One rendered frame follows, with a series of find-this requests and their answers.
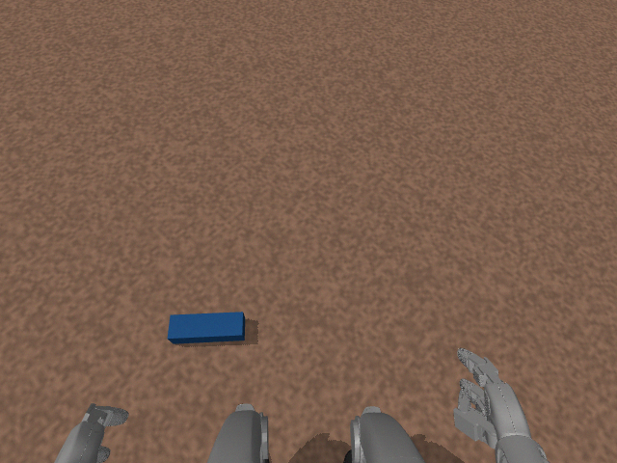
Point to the right robot arm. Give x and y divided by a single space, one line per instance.
519 449

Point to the carton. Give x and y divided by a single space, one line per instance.
206 327

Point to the left robot hand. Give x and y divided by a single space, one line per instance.
83 444

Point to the right robot hand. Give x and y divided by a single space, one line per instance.
497 412

